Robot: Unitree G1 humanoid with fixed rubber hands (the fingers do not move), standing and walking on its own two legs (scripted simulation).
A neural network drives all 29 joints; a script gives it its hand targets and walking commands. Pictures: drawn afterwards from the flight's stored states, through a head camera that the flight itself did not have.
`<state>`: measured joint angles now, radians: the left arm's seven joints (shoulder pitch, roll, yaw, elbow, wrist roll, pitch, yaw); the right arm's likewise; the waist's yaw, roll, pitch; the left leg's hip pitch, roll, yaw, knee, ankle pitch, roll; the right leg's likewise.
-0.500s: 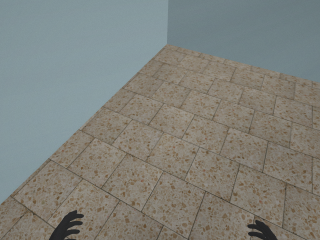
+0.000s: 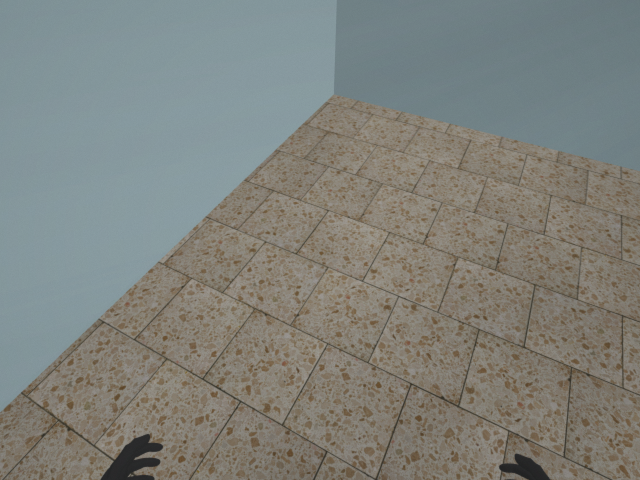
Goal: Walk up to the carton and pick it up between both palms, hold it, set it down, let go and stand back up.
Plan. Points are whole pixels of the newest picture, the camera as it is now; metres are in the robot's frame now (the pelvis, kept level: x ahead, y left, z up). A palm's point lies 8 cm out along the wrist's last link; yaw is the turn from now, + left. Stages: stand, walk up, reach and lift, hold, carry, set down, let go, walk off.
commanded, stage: stand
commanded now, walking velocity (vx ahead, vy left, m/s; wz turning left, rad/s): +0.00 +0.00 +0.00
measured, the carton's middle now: out of the picture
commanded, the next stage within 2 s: none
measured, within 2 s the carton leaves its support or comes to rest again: neither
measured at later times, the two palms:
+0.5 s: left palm out of the picture +0.12 +0.28 -0.10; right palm out of the picture +0.10 -0.26 -0.10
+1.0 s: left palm out of the picture +0.09 +0.29 -0.10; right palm out of the picture +0.09 -0.26 -0.10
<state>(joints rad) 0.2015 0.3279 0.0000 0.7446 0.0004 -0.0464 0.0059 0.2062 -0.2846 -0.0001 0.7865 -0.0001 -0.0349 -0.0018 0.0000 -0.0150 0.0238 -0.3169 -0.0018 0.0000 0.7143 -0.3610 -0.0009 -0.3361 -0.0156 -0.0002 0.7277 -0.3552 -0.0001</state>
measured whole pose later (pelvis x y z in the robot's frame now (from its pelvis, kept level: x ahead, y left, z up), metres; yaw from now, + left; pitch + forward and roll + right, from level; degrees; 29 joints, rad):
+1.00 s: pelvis -0.01 +0.01 +0.01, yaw +0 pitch -2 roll -1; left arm 0.17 0.33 0.00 0.90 0.00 -0.04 0.00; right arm 0.15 -0.29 0.00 0.94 0.00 -0.03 0.00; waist 0.00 -0.01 0.02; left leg -0.32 0.01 0.00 0.68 -0.32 0.01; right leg -0.31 -0.01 0.00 0.64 -0.29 0.00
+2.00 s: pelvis -0.02 +0.01 +0.01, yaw +0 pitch -1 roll -1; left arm 0.15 0.33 0.00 0.96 0.00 -0.04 0.00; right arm 0.13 -0.29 0.00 1.00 0.00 -0.03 0.00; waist 0.00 0.00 0.02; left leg -0.31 0.01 0.00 0.59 -0.26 0.01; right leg -0.31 0.00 0.00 0.55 -0.23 0.00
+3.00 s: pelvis -0.01 +0.01 +0.02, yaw +0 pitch -1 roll -1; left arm 0.14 0.33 0.00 0.98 0.00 -0.04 0.00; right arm 0.13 -0.29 0.00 1.02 0.00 -0.03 0.01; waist 0.00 0.00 0.02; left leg -0.29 0.01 0.00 0.56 -0.26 0.01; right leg -0.28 0.00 0.00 0.52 -0.22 0.00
